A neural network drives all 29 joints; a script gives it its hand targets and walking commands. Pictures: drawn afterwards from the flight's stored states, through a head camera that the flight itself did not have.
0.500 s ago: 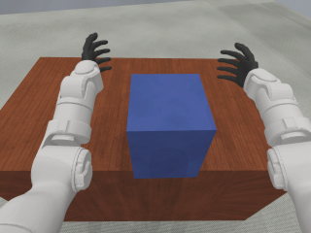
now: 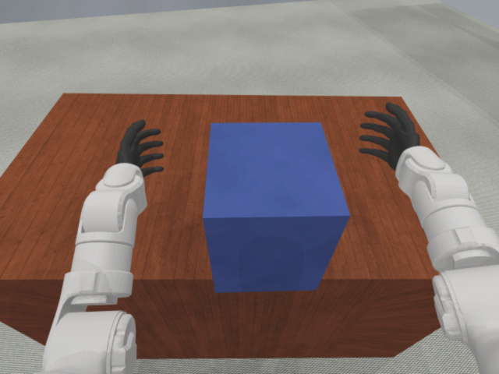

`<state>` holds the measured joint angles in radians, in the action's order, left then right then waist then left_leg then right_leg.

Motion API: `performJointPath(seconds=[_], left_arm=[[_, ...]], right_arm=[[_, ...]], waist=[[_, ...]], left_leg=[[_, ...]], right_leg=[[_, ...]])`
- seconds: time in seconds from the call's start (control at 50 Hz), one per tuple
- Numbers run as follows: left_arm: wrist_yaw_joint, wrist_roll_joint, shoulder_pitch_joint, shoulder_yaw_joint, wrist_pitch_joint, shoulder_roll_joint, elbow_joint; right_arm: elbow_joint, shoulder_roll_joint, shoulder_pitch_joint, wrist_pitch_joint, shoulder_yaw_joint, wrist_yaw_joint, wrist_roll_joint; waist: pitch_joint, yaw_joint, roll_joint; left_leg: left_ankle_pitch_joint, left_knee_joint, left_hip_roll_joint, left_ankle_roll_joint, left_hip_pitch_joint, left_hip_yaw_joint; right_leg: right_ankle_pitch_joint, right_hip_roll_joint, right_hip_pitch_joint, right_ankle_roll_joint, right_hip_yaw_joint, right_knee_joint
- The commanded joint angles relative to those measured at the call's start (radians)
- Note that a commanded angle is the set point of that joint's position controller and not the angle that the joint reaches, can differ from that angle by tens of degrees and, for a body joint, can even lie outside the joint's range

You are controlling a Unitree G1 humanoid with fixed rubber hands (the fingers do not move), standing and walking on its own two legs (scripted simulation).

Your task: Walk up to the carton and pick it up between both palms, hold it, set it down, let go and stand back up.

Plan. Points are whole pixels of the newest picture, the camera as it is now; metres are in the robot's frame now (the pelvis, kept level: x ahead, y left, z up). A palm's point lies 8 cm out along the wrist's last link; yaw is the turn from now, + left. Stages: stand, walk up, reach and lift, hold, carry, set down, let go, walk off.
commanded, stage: set down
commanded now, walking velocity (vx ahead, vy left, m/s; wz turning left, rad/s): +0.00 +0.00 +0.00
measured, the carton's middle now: (266, 210) +0.39 +0.02 +0.02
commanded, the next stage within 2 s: none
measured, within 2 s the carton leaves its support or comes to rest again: neither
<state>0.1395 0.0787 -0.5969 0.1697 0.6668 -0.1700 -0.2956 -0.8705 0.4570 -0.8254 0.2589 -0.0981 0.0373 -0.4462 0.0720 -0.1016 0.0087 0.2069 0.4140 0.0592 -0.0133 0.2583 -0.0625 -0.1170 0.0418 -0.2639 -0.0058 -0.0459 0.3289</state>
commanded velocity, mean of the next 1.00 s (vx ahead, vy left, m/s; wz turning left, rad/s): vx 0.00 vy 0.00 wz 0.00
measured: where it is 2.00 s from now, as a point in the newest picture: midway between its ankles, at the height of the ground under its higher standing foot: outside the picture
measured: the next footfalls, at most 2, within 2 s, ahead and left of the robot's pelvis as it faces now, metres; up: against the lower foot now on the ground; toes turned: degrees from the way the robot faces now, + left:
none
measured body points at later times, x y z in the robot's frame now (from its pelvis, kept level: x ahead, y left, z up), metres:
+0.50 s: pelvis -0.02 +0.00 +0.00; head -0.03 +0.00 +0.45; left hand +0.34 +0.23 +0.14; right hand +0.40 -0.18 +0.11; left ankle +0.00 +0.12 -0.75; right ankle +0.03 -0.12 -0.75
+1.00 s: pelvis +0.00 +0.00 +0.00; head -0.01 +0.01 +0.45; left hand +0.27 +0.21 +0.05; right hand +0.32 -0.21 +0.03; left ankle +0.00 +0.12 -0.75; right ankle +0.03 -0.12 -0.75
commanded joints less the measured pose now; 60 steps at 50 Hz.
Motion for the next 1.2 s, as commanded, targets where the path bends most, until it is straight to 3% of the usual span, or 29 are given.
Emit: performJointPath(seconds=[0.0,0.04,0.12,0.18,0.2,0.3,0.38,0.46,0.52,0.6,0.66,0.76,0.82,0.98,1.06,1.18], left_arm=[[0.011,0.061,-0.344,-0.072,-0.086,-0.061,0.478],[0.025,0.073,-0.320,-0.095,-0.083,-0.052,0.426],[0.036,0.057,-0.347,-0.112,-0.070,-0.040,0.132],[0.029,0.016,-0.299,-0.078,-0.076,-0.032,-0.004],[0.023,0.010,-0.296,-0.080,-0.085,-0.029,-0.010],[0.024,0.025,-0.268,-0.078,-0.170,-0.032,0.091],[0.007,-0.012,-0.099,-0.090,-0.200,0.024,0.031],[-0.009,-0.017,0.009,-0.117,-0.220,0.053,0.041],[-0.021,-0.006,0.118,-0.134,-0.260,0.059,0.151],[-0.027,0.000,0.284,-0.154,-0.356,0.057,0.374],[-0.023,-0.015,0.355,-0.151,-0.432,0.054,0.449],[-0.015,-0.017,0.463,-0.205,-0.510,0.074,0.453],[-0.008,-0.007,0.499,-0.229,-0.549,0.075,0.415],[0.031,-0.012,0.476,-0.228,-0.577,0.085,0.223],[0.035,-0.023,0.535,-0.236,-0.580,0.110,0.178],[0.015,-0.057,0.627,-0.225,-0.608,0.131,0.131]], right_arm=[[0.413,0.208,-0.297,-0.077,0.135,0.022,-0.006],[0.377,0.199,-0.299,-0.061,0.135,0.044,-0.006],[0.240,0.140,-0.327,-0.003,0.115,0.080,0.043],[0.152,0.073,-0.242,0.023,0.095,0.093,0.078],[0.147,0.071,-0.225,0.017,0.116,0.091,0.092],[0.193,0.064,-0.157,-0.040,0.158,0.092,0.137],[0.148,0.042,-0.022,-0.070,0.134,0.100,0.149],[0.222,0.046,0.065,-0.114,0.159,0.099,0.164],[0.369,0.058,0.154,-0.184,0.167,0.088,0.162],[0.565,0.066,0.312,-0.307,0.138,0.066,0.112],[0.570,0.074,0.410,-0.366,0.113,0.066,0.081],[0.542,0.050,0.528,-0.405,0.100,0.087,0.076],[0.547,0.040,0.576,-0.426,0.117,0.097,0.094],[0.491,0.009,0.583,-0.421,0.140,0.130,0.130],[0.452,-0.004,0.664,-0.423,0.142,0.139,0.143],[0.449,-0.025,0.764,-0.470,0.142,0.125,0.171]], waist=[[0.488,0.070,0.030],[0.420,0.065,0.016],[0.264,0.046,-0.067],[0.168,0.035,-0.120],[0.167,0.047,-0.117],[0.237,0.052,-0.090],[0.197,0.053,-0.059],[0.204,0.074,-0.053],[0.288,0.084,-0.050],[0.406,0.081,-0.041],[0.400,0.078,-0.010],[0.300,0.066,-0.016],[0.256,0.085,-0.035],[0.113,0.053,-0.098],[0.080,0.060,-0.112],[0.077,0.082,-0.102]], left_leg=[[-0.479,-0.021,-0.066,-0.069,-0.295,0.026],[-0.321,-0.047,-0.060,-0.053,-0.249,0.030],[0.110,-0.130,-0.049,0.016,-0.085,0.032],[0.201,-0.161,-0.050,0.054,-0.012,0.044],[0.207,-0.160,-0.054,0.059,-0.003,0.043],[0.147,-0.148,-0.058,0.054,-0.035,0.045],[0.108,-0.160,-0.054,0.046,-0.078,0.054],[0.066,-0.164,-0.052,0.035,-0.118,0.061],[-0.135,-0.121,-0.056,0.013,-0.202,0.060],[-0.491,-0.033,-0.072,-0.027,-0.317,0.050],[-0.597,-0.007,-0.068,-0.045,-0.335,0.052],[-0.521,-0.031,-0.044,-0.036,-0.340,0.052],[-0.404,-0.052,-0.043,-0.029,-0.303,0.047],[-0.025,-0.142,-0.040,0.026,-0.159,0.041],[0.025,-0.162,-0.036,0.036,-0.164,0.051],[-0.059,-0.141,-0.043,0.023,-0.210,0.051]], right_leg=[[0.297,0.059,0.176,-0.019,0.070,-0.006],[0.149,0.045,0.121,-0.030,0.065,-0.024],[-0.230,0.007,0.063,-0.041,0.045,-0.060],[-0.309,-0.010,0.115,-0.044,0.026,-0.057],[-0.314,-0.016,0.130,-0.038,0.020,-0.058],[-0.233,-0.019,0.131,-0.023,0.028,-0.041],[-0.190,-0.013,0.152,-0.023,0.032,-0.046],[-0.155,-0.009,0.152,-0.021,0.037,-0.054],[0.019,0.002,0.185,-0.018,0.047,-0.043],[0.366,0.020,0.267,-0.016,0.051,-0.002],[0.476,0.025,0.283,-0.028,0.040,0.016],[0.301,0.034,0.200,-0.044,0.055,-0.026],[0.195,0.027,0.182,-0.051,0.055,-0.042],[-0.137,-0.010,0.126,-0.060,0.029,-0.072],[-0.171,-0.020,0.127,-0.060,0.025,-0.075],[-0.092,-0.021,0.136,-0.054,0.016,-0.077]])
